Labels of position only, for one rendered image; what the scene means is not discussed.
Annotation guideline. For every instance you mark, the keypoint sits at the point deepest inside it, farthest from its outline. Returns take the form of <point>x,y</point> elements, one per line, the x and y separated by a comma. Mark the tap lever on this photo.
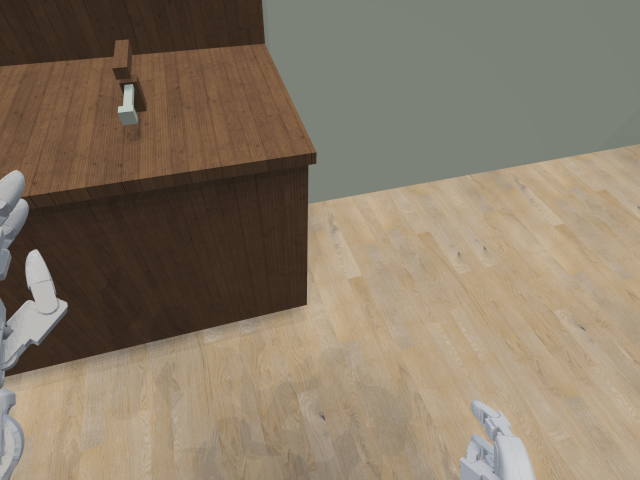
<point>127,112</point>

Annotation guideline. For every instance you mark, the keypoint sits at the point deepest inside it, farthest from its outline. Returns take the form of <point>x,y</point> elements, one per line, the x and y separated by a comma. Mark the robot left forearm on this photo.
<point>11,436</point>

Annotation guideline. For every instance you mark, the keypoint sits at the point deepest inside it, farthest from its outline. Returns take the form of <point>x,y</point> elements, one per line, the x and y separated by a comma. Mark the left robot hand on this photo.
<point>33,321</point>

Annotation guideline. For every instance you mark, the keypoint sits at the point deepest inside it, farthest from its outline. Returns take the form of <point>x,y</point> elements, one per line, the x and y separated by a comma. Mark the right robot hand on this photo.
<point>508,459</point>

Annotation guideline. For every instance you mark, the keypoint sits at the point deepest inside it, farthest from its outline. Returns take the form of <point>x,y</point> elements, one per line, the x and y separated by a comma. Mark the counter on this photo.
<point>195,217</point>

